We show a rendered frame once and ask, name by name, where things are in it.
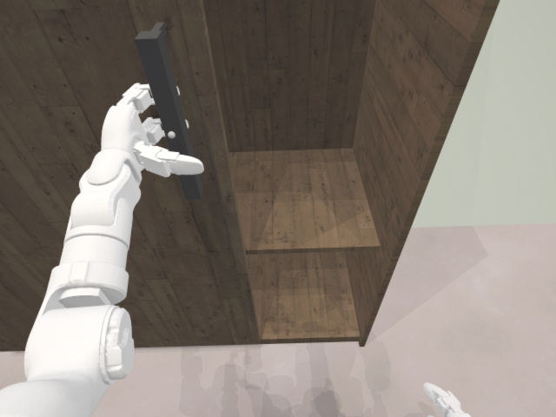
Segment robot left hand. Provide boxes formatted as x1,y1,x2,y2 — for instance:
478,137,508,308
101,83,204,177

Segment robot right hand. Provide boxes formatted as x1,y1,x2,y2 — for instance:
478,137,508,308
423,382,471,417

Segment handle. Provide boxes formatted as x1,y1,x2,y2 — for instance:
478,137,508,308
135,23,203,200

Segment wardrobe door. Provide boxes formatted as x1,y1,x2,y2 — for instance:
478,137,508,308
0,0,260,352

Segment robot left upper arm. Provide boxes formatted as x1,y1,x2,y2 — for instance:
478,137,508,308
0,305,135,417

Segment robot left forearm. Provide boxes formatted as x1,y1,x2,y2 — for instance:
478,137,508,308
24,149,142,380

